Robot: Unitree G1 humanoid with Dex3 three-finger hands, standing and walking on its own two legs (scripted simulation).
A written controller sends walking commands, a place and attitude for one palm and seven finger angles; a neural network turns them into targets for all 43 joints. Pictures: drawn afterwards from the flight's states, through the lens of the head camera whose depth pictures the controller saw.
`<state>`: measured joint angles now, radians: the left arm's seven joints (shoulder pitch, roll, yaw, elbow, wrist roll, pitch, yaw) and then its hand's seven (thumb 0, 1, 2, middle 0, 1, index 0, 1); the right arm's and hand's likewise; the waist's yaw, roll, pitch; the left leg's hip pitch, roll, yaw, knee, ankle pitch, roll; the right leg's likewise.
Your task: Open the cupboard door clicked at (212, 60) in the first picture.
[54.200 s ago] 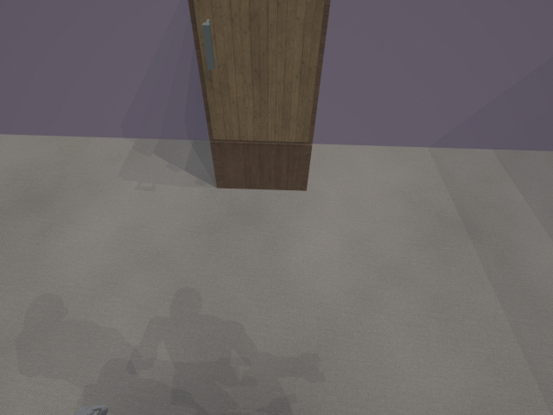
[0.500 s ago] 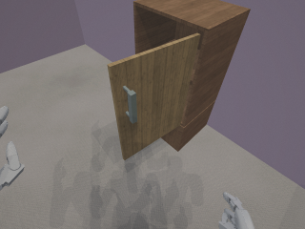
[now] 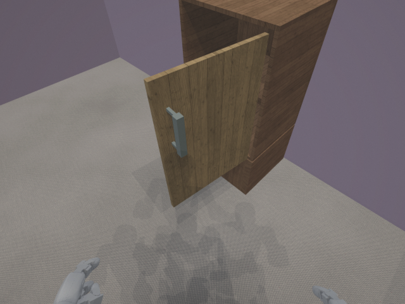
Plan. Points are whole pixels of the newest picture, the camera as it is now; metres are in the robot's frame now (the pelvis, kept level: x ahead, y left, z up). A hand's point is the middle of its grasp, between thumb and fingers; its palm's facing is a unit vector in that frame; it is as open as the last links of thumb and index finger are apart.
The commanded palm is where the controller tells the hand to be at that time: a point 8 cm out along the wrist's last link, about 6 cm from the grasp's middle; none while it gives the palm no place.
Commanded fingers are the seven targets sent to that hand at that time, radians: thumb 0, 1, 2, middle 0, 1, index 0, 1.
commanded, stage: let the arm hang, fingers relaxed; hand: left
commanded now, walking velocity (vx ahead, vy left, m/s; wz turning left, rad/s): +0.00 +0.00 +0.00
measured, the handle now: (176, 132) +0.57 +0.10 -0.01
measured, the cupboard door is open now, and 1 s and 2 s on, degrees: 83 83 83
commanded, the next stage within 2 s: look to check the result in 0.90 s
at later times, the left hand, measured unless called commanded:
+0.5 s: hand out of the picture -0.05 +0.17 -0.16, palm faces +0.05 -0.97 -0.24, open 7.4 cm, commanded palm none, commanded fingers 0.00 0.90 0.90 -0.20 -0.30 -0.20 -0.30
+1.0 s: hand out of the picture +0.02 +0.14 -0.17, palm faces +0.06 -0.98 -0.20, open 7.4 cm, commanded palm none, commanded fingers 0.00 0.90 0.90 -0.20 -0.30 -0.20 -0.30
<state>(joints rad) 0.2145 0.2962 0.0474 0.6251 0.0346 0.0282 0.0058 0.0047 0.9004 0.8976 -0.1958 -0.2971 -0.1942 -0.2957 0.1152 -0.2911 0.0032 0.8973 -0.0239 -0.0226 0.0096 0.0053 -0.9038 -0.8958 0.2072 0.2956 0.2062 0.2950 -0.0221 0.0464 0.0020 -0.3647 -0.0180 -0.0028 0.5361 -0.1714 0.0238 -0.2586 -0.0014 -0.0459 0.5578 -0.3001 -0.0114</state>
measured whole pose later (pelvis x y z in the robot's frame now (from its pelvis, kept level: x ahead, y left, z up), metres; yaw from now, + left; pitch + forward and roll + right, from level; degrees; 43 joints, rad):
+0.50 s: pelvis +0.01 -0.02 +0.01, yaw +1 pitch -2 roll -1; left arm 0.32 0.19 0.02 1.18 0.01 0.01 0.03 0.00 0.91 0.90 -0.20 -0.30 -0.20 -0.30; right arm 0.26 -0.14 0.01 1.15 -0.02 0.03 -0.03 0.00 -0.91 -0.90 0.20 0.30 0.20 0.29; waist 0.00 0.03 0.07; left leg -0.27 0.00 -0.03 0.43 -0.13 0.00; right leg -0.15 0.02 -0.07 0.44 -0.25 -0.04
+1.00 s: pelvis +0.02 -0.03 +0.01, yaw +1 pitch -2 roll +0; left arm 0.26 0.15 0.02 1.14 0.01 0.00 0.03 0.00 0.91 0.90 -0.20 -0.30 -0.20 -0.30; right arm 0.25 -0.14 0.00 1.16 -0.03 0.01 -0.04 0.00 -0.91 -0.90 0.20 0.29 0.20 0.29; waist -0.01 0.01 0.05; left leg -0.24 0.00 -0.04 0.42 -0.15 -0.02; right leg -0.12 0.03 -0.07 0.42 -0.27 -0.05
